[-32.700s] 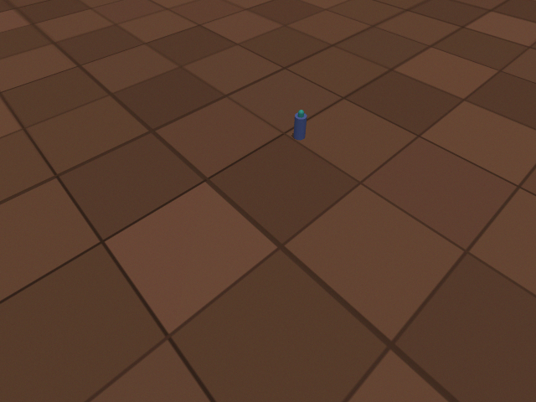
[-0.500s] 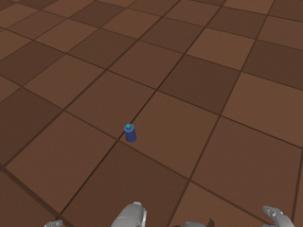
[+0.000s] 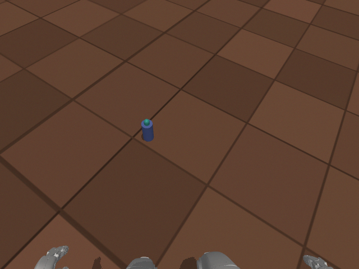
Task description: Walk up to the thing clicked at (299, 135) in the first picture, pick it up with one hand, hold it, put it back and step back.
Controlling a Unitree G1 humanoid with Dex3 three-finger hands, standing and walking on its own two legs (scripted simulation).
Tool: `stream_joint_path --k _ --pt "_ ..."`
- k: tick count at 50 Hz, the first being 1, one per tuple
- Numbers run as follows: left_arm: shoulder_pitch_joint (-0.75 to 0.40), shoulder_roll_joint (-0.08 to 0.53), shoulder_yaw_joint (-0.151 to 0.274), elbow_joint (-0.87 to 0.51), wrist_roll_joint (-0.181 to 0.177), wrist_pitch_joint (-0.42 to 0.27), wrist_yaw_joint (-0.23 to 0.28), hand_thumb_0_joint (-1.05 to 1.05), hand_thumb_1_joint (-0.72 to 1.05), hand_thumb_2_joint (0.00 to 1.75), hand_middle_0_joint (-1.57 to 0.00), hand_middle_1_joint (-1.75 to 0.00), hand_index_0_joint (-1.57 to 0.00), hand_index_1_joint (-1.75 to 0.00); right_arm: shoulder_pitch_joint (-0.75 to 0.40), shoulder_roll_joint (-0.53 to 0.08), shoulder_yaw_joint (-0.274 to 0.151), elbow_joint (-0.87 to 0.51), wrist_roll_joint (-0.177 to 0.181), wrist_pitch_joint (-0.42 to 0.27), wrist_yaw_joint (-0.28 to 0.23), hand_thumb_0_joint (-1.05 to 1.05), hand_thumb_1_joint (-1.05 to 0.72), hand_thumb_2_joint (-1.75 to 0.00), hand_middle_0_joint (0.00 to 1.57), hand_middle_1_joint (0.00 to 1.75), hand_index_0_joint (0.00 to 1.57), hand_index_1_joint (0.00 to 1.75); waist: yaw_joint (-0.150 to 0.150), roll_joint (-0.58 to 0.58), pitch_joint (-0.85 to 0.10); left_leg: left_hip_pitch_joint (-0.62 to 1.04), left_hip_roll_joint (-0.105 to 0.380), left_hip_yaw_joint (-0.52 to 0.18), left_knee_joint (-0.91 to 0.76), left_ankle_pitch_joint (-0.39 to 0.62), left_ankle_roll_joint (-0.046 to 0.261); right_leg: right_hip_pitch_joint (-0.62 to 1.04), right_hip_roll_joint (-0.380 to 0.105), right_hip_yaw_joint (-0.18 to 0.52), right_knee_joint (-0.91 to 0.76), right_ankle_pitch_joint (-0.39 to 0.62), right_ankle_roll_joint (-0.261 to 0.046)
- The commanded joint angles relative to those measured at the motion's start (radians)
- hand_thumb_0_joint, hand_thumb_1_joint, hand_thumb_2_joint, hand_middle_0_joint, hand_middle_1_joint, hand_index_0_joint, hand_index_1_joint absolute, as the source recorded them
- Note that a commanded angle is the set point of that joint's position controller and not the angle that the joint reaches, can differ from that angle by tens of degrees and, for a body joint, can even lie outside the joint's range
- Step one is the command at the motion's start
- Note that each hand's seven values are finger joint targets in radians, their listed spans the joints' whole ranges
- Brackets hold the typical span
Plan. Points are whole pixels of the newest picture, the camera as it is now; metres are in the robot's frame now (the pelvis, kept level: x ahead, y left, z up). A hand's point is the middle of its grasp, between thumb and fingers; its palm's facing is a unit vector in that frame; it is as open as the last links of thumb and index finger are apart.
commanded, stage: step back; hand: left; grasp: from the side
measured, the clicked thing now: (147, 129) +0.93 +0.22 -0.67
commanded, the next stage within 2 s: stand in 1.30 s
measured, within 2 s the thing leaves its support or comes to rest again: neither
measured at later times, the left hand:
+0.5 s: hand out of the picture -0.07 +0.27 -0.14, palm faces +0.07 -0.90 -0.44, open 7.4 cm
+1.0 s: hand out of the picture -0.05 +0.23 -0.13, palm faces +0.08 -0.92 -0.39, open 7.4 cm
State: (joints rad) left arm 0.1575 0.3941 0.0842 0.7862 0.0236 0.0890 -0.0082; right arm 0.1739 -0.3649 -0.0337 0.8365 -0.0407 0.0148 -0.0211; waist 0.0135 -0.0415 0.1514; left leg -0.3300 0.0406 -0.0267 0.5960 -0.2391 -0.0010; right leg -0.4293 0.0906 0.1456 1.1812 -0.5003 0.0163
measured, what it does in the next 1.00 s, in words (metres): steps on the spot: right foot, then left foot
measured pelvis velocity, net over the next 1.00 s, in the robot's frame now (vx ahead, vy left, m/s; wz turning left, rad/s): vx -0.09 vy -0.04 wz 0.06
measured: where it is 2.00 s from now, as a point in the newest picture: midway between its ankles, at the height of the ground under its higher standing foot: outside the picture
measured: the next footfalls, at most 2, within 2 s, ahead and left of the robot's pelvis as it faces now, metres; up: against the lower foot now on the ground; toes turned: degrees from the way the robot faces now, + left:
right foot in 0.10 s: -0.05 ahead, -0.16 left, +0.00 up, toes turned +1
left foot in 0.44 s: -0.10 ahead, +0.10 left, +0.00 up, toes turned +1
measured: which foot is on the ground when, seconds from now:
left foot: down 0.00-0.14, up 0.16-0.42, down 0.44-0.80, up 0.82-1.00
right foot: up 0.00-0.08, down 0.10-0.50, up 0.52-0.74, down 0.76-1.00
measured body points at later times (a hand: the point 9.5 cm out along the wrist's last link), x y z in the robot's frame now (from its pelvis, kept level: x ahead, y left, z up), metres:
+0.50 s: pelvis -0.13 -0.02 -0.01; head -0.12 -0.02 +0.44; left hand -0.08 +0.32 -0.11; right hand -0.07 -0.33 -0.14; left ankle -0.14 +0.10 -0.73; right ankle -0.09 -0.16 -0.73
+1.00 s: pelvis -0.09 -0.04 +0.00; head -0.07 -0.06 +0.45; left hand -0.06 +0.27 -0.11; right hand +0.00 -0.35 -0.13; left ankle -0.06 +0.12 -0.69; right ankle -0.08 -0.14 -0.73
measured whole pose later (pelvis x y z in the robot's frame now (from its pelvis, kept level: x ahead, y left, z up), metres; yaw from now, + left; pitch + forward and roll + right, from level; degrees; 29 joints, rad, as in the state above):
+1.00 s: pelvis -0.09 -0.04 +0.00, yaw +4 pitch -3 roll +0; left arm 0.23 0.33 0.05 0.96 0.03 -0.06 -0.01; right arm 0.22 -0.40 -0.06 0.97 -0.02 0.00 0.01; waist 0.03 0.06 0.10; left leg -0.41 0.00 -0.09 0.88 -0.41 0.00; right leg -0.20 0.00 -0.06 0.55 -0.29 -0.03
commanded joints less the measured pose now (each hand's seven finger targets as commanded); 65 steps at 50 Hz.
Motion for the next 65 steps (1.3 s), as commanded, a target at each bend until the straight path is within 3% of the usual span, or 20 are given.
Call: stream_joint_path --k 1,5,7,8,12,17,22,23,25,26,29,37,40,42,45,52,55,57,59,65 --pt "0.017 0.152 0.039 -0.071 -0.005 -0.053 0.020 0.00 0.90 0.90 -0.20 -0.30 -0.20 -0.30 -0.002 -0.269 -0.083 -0.084 0.004 -0.006 -0.021 0.00 -0.90 -0.90 0.20 0.30 0.20 0.30 -0.019 0.254 -0.208 0.272 0.213 -0.154 -0.049 0.467 0.236 -0.010 -0.093 -0.054 -0.369 -0.032 0.009" --pt "0.137 0.170 0.045 0.049 0.005 -0.082 0.025 0.00 0.90 0.90 -0.20 -0.30 -0.20 -0.30 -0.056 -0.271 -0.076 -0.086 0.017 0.028 -0.004 0.00 -0.90 -0.90 0.20 0.30 0.20 0.30 0.020 0.211 -0.283 0.095 0.113 -0.069 0.103 0.212 0.138 0.298 -0.057 -0.148 -0.807 0.283 -0.025" --pt "0.111 0.337 0.088 0.026 0.022 -0.088 0.023 0.00 0.90 0.90 -0.20 -0.30 -0.20 -0.30 -0.036 -0.168 -0.047 -0.120 0.025 0.025 -0.008 0.00 -0.90 -0.90 0.20 0.30 0.20 0.30 0.005 -0.178 -0.198 -0.303 -0.101 -0.050 0.325 -0.335 0.023 0.295 -0.352 0.334 -0.823 0.188 -0.135" --pt "0.034 0.414 0.095 -0.011 0.031 -0.087 0.028 0.00 0.90 0.90 -0.20 -0.30 -0.20 -0.30 -0.101 -0.224 -0.074 -0.116 0.022 0.030 -0.024 0.00 -0.90 -0.90 0.20 0.30 0.20 0.30 0.069 -0.241 -0.153 -0.189 -0.086 -0.153 0.500 -0.391 -0.001 0.017 -0.520 0.504 -0.892 0.144 -0.306" --pt "-0.087 0.250 0.060 -0.012 0.021 -0.103 0.038 0.00 0.90 0.90 -0.20 -0.30 -0.20 -0.30 -0.005 -0.221 -0.068 -0.028 0.036 0.024 -0.006 0.00 -0.90 -0.90 0.20 0.30 0.20 0.30 -0.037 -0.068 -0.093 -0.190 -0.135 -0.151 0.598 -0.189 -0.004 0.082 -0.302 0.096 -0.755 0.298 -0.180" --pt "0.048 0.259 0.075 0.026 0.031 -0.120 0.033 0.00 0.90 0.90 -0.20 -0.30 -0.20 -0.30 -0.034 -0.222 -0.065 -0.020 0.013 0.002 0.014 0.00 -0.90 -0.90 0.20 0.30 0.20 0.30 0.057 -0.145 -0.119 -0.243 -0.060 -0.092 0.303 -0.233 -0.029 0.296 -0.306 0.172 -0.812 -0.159 -0.190" --pt "0.015 0.268 0.057 0.034 0.022 -0.102 0.020 0.00 0.90 0.90 -0.20 -0.30 -0.20 -0.30 0.084 -0.216 -0.084 0.060 0.002 -0.026 0.034 0.00 -0.90 -0.90 0.20 0.30 0.20 0.30 -0.009 -0.115 -0.137 0.181 -0.072 0.016 -0.204 -0.190 0.030 0.079 -0.302 0.070 -0.734 -0.103 -0.157" --pt "0.028 0.210 0.039 0.036 0.020 -0.098 0.020 0.00 0.90 0.90 -0.20 -0.30 -0.20 -0.30 0.121 -0.228 -0.097 0.084 -0.007 -0.031 0.032 0.00 -0.90 -0.90 0.20 0.30 0.20 0.30 -0.026 0.003 -0.151 0.287 -0.054 -0.062 -0.241 -0.181 0.042 -0.011 -0.240 -0.007 -0.594 -0.092 -0.118" --pt "-0.045 0.196 0.033 0.029 -0.001 -0.106 0.025 0.00 0.90 0.90 -0.20 -0.30 -0.20 -0.30 0.101 -0.385 -0.119 0.057 -0.015 -0.036 0.030 0.00 -0.90 -0.90 0.20 0.30 0.20 0.30 -0.067 0.249 -0.077 0.158 0.291 -0.661 -0.428 -0.705 0.226 -0.242 -0.096 -0.145 -0.280 -0.080 -0.031" --pt "-0.075 0.263 0.050 0.039 0.008 -0.113 0.022 0.00 0.90 0.90 -0.20 -0.30 -0.20 -0.30 0.044 -0.387 -0.120 0.046 -0.002 -0.038 0.034 0.00 -0.90 -0.90 0.20 0.30 0.20 0.30 -0.052 0.206 0.018 -0.025 0.327 -0.663 -0.465 -0.748 0.271 -0.150 -0.135 -0.080 -0.217 -0.067 -0.036" --pt "0.021 0.207 0.037 0.083 -0.005 -0.126 0.002 0.00 0.90 0.90 -0.20 -0.30 -0.20 -0.30 -0.026 -0.248 -0.081 0.032 -0.012 -0.052 0.030 0.00 -0.90 -0.90 0.20 0.30 0.20 0.30 0.001 0.157 -0.001 0.074 0.141 -0.314 -0.348 -0.350 0.163 -0.086 -0.134 -0.117 -0.331 0.075 -0.039" --pt "0.100 0.170 0.038 0.141 0.006 -0.149 0.006 0.00 0.90 0.90 -0.20 -0.30 -0.20 -0.30 0.002 -0.245 -0.083 0.036 0.010 -0.024 0.037 0.00 -0.90 -0.90 0.20 0.30 0.20 0.30 0.021 0.191 -0.110 -0.027 0.103 -0.163 -0.145 -0.248 0.135 0.287 -0.049 -0.225 -0.711 0.204 -0.039" --pt "0.173 0.308 0.076 0.144 0.026 -0.170 0.029 0.00 0.90 0.90 -0.20 -0.30 -0.20 -0.30 0.033 -0.119 -0.039 0.011 0.020 -0.024 0.027 0.00 -0.90 -0.90 0.20 0.30 0.20 0.30 0.060 -0.143 -0.136 -0.345 -0.129 -0.064 0.344 -0.332 0.025 0.484 -0.431 0.407 -0.950 0.007 -0.143" --pt "0.070 0.322 0.077 0.107 0.014 -0.167 0.025 0.00 0.90 0.90 -0.20 -0.30 -0.20 -0.30 0.057 -0.241 -0.077 0.043 0.012 -0.028 0.011 0.00 -0.90 -0.90 0.20 0.30 0.20 0.30 0.030 -0.045 -0.046 -0.283 -0.022 -0.131 0.427 -0.328 0.023 0.286 -0.529 0.452 -0.944 -0.043 -0.290" --pt "0.055 0.233 0.050 0.103 -0.002 -0.180 0.028 0.00 0.90 0.90 -0.20 -0.30 -0.20 -0.30 0.078 -0.206 -0.067 0.078 0.020 -0.036 0.021 0.00 -0.90 -0.90 0.20 0.30 0.20 0.30 0.006 -0.023 -0.071 -0.222 -0.028 -0.131 0.380 -0.193 0.018 0.313 -0.355 0.120 -0.866 0.376 -0.165" --pt "0.014 0.216 0.024 0.094 -0.008 -0.156 0.032 0.00 0.90 0.90 -0.20 -0.30 -0.20 -0.30 0.023 -0.154 -0.051 0.083 0.018 -0.030 0.020 0.00 -0.90 -0.90 0.20 0.30 0.20 0.30 0.010 -0.141 -0.133 -0.002 -0.022 0.050 0.075 -0.056 -0.003 0.235 -0.305 -0.085 -0.700 0.816 -0.154" --pt "-0.012 0.216 0.016 0.081 -0.015 -0.131 0.031 0.00 0.90 0.90 -0.20 -0.30 -0.20 -0.30 0.049 -0.165 -0.061 0.113 0.016 -0.036 0.010 0.00 -0.90 -0.90 0.20 0.30 0.20 0.30 -0.023 -0.090 -0.173 0.155 -0.036 0.071 -0.109 0.145 0.020 0.174 -0.275 -0.094 -0.580 0.687 -0.113" --pt "0.009 0.165 -0.001 0.075 -0.024 -0.122 0.031 0.00 0.90 0.90 -0.20 -0.30 -0.20 -0.30 0.039 -0.247 -0.078 0.111 0.006 -0.043 0.000 0.00 -0.90 -0.90 0.20 0.30 0.20 0.30 -0.016 0.100 -0.234 0.207 0.150 -0.148 -0.143 0.348 0.095 0.118 -0.171 -0.138 -0.447 0.425 -0.052" --pt "0.048 0.170 -0.002 0.127 -0.035 -0.100 0.039 0.00 0.90 0.90 -0.20 -0.30 -0.20 -0.30 -0.082 -0.298 -0.074 0.084 0.017 -0.040 0.003 0.00 -0.90 -0.90 0.20 0.30 0.20 0.30 0.009 0.206 -0.228 0.040 0.307 -0.321 -0.231 0.123 0.242 0.198 -0.103 -0.159 -0.391 -0.008 -0.038" --pt "0.066 0.155 -0.025 0.203 -0.011 -0.125 0.024 0.00 0.90 0.90 -0.20 -0.30 -0.20 -0.30 -0.111 -0.179 -0.033 0.118 0.035 -0.041 0.015 0.00 -0.90 -0.90 0.20 0.30 0.20 0.30 0.019 0.155 -0.247 0.054 0.101 -0.094 -0.099 0.146 0.052 0.313 -0.219 -0.021 -0.731 0.341 -0.063"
